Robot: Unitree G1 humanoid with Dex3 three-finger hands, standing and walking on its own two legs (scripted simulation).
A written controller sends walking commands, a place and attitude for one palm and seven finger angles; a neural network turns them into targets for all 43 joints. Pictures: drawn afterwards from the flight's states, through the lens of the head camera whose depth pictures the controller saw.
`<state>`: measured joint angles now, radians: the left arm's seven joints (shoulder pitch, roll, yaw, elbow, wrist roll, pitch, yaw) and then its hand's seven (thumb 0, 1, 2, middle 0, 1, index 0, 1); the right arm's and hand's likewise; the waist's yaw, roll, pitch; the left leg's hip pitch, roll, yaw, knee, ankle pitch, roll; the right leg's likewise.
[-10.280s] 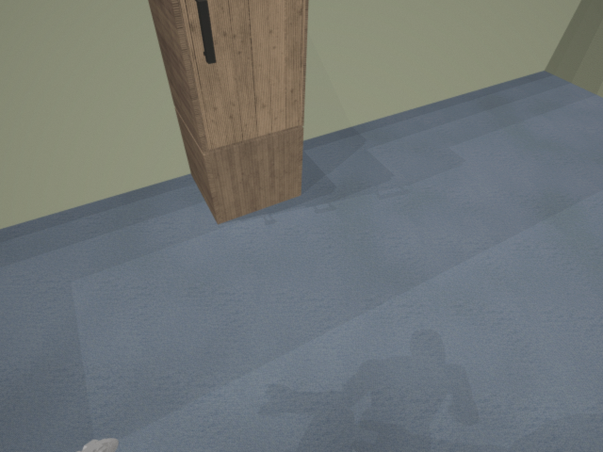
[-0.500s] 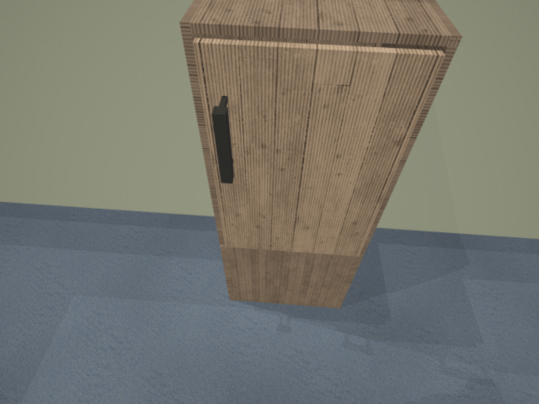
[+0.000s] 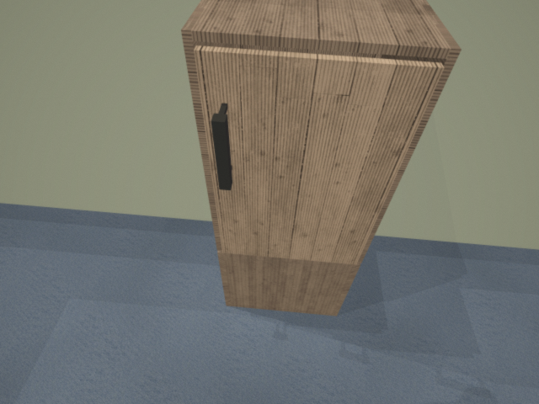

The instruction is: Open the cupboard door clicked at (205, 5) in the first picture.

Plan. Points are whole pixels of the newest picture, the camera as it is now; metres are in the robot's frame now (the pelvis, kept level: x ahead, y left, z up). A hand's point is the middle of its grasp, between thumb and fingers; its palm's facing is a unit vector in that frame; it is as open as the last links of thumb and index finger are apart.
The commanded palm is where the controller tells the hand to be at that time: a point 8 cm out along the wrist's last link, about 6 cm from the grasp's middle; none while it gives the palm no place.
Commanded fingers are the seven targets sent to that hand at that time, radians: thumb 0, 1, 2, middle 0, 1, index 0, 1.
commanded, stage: look again from close up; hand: left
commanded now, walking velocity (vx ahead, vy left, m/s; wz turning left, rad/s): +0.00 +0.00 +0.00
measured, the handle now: (224, 148) +0.54 +0.13 +0.07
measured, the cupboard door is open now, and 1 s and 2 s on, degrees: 0 0 0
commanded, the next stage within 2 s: shuffle to correct the standing spot in 0.06 s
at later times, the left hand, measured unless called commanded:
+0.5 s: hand out of the picture -0.01 +0.15 -0.18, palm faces -0.02 -0.98 -0.21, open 7.4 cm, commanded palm none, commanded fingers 0.00 0.90 0.90 -0.20 -0.30 -0.20 -0.30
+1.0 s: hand out of the picture -0.06 +0.10 -0.17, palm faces +0.12 -0.97 -0.20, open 7.4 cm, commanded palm none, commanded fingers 0.00 0.90 0.90 -0.20 -0.30 -0.20 -0.30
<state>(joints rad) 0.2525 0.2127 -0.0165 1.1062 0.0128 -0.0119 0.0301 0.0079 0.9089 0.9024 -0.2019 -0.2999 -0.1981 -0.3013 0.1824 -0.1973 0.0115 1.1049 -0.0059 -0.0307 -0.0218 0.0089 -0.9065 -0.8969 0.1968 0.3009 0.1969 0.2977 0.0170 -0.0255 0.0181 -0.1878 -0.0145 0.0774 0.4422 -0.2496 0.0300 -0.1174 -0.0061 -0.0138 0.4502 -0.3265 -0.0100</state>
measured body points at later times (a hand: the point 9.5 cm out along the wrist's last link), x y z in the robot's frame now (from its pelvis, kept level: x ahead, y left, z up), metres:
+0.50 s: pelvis -0.01 -0.04 -0.01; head +0.02 -0.04 +0.44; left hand +0.00 +0.20 -0.16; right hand +0.00 -0.26 -0.17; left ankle -0.01 +0.10 -0.74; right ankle -0.05 -0.12 -0.74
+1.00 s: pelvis -0.01 -0.06 +0.00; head +0.01 -0.07 +0.45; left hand -0.07 +0.15 -0.15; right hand +0.07 -0.28 -0.16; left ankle -0.02 +0.08 -0.70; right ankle -0.04 -0.12 -0.74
